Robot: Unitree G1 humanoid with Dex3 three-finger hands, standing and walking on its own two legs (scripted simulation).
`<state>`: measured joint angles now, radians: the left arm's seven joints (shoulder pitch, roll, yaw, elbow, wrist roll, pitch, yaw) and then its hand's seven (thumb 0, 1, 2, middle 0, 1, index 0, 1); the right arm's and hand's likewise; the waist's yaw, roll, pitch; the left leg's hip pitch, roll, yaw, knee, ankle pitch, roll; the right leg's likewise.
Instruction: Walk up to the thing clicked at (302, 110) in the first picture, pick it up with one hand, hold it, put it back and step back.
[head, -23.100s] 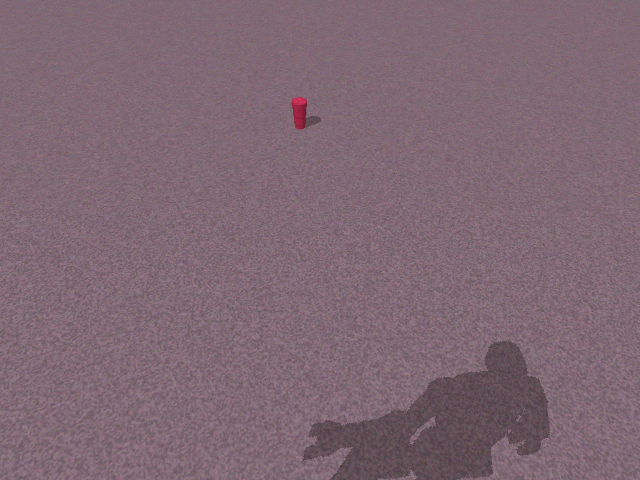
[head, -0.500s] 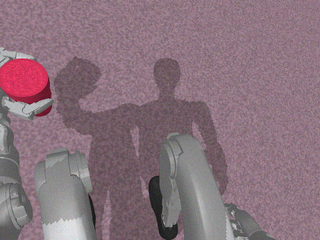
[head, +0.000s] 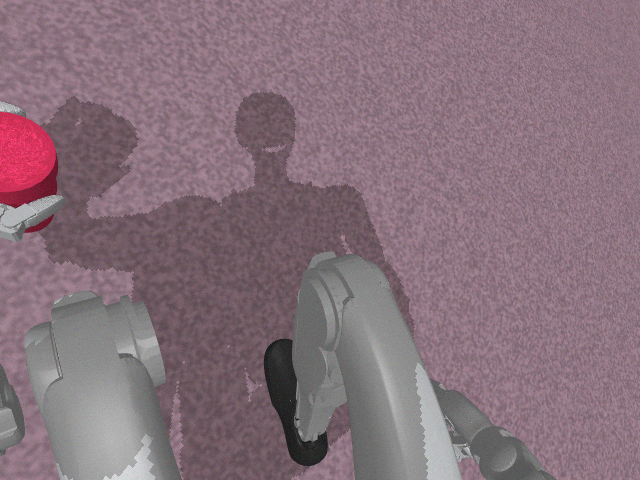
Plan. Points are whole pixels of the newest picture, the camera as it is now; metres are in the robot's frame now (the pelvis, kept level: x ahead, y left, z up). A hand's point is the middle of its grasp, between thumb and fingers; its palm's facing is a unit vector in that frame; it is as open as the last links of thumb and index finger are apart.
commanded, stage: lower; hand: left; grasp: from the side
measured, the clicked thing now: (16, 186) +0.45 +0.25 -0.16
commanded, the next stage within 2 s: loosen in 0.58 s
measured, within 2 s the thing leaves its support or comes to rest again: rests again in 1.60 s
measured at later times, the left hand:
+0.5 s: hand (22, 182) +0.46 +0.25 -0.17, palm faces +0.10 -0.99 -0.03, open 10.7 cm
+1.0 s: hand (22, 180) +0.47 +0.25 -0.18, palm faces +0.12 -0.99 +0.00, open 11.0 cm
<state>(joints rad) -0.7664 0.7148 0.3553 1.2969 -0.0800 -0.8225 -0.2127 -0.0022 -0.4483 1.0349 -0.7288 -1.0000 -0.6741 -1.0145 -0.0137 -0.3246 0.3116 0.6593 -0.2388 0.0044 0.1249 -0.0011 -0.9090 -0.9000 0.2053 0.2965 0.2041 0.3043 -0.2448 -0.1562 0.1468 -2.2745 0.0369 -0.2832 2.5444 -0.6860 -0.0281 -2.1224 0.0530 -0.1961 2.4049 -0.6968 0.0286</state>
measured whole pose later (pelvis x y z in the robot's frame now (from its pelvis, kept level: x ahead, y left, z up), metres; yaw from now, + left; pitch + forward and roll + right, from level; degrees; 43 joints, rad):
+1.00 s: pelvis -0.01 +0.01 +0.00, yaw -4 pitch +15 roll -19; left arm -0.79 0.89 0.35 1.45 -0.08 -0.98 -0.13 -0.01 -0.29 0.66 -0.74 -0.76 -0.69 -0.74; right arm -0.15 -0.35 0.52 0.58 -0.35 0.01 0.11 0.00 -0.92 -0.89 0.21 0.30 0.21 0.30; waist -0.28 -0.27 0.28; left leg -2.23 0.03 -0.41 2.61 -0.71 -0.02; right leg -2.02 0.10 -0.29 2.36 -0.67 0.07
